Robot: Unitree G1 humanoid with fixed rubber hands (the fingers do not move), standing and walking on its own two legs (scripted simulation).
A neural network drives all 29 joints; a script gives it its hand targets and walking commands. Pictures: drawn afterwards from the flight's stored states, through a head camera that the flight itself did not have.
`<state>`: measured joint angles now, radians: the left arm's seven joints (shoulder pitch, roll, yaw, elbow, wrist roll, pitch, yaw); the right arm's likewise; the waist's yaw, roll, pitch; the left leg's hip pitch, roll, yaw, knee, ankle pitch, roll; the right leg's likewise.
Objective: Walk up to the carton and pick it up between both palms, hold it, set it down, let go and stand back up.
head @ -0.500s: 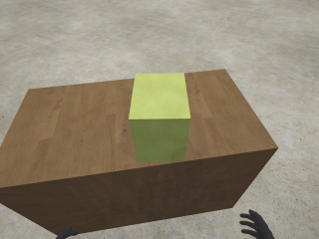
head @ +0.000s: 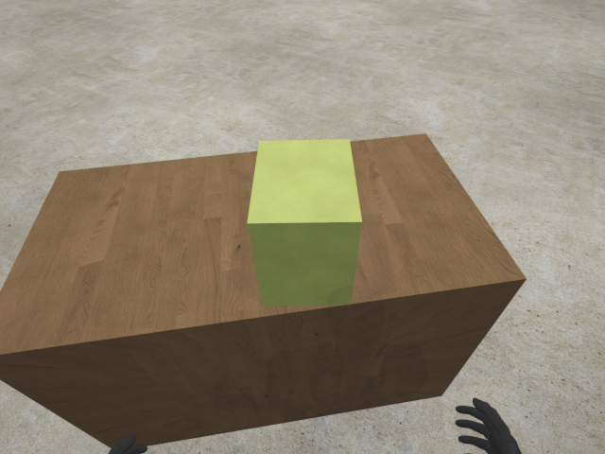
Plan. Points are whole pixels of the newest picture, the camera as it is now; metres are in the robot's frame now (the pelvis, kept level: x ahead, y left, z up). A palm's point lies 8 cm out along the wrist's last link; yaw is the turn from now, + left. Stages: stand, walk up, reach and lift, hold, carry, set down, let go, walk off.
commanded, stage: stand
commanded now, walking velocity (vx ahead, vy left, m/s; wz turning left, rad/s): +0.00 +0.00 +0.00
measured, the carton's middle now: (305, 223) +0.52 +0.01 -0.01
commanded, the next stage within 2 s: none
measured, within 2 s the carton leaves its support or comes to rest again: neither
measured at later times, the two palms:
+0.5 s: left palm out of the picture +0.10 +0.29 -0.09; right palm out of the picture +0.14 -0.24 -0.09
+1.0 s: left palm out of the picture +0.08 +0.29 -0.09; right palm out of the picture +0.12 -0.24 -0.09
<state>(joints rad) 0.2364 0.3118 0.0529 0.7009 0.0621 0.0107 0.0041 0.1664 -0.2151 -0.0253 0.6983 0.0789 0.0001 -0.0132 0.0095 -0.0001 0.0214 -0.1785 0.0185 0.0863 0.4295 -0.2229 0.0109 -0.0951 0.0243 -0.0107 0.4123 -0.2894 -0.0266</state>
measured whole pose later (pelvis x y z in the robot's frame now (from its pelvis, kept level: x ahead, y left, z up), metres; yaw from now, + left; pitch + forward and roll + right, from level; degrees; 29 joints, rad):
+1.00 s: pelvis -0.02 +0.01 +0.00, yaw +0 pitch -4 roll +0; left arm 0.24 0.32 0.05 0.76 0.06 0.00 0.00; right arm 0.17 -0.22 -0.03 0.75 0.08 0.00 -0.01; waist 0.01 0.00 0.02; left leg -0.18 0.02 0.09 0.43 -0.19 0.02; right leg -0.09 0.02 -0.01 0.41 -0.26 -0.03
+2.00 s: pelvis -0.03 +0.01 +0.00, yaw +0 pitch -4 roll +0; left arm 0.24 0.33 0.04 0.82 0.06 0.00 0.00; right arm 0.17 -0.23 -0.03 0.81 0.08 0.00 -0.01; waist 0.01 0.00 0.02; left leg -0.18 0.02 0.09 0.43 -0.19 0.02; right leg -0.09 0.02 -0.01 0.41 -0.25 -0.02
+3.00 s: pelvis -0.03 +0.01 +0.00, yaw +0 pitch -4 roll +0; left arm 0.24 0.33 0.03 0.84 0.06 0.00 0.00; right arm 0.17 -0.23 -0.03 0.82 0.08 -0.01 0.00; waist 0.01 0.01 0.02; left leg -0.18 0.02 0.09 0.43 -0.19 0.02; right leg -0.09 0.02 -0.01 0.41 -0.25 -0.02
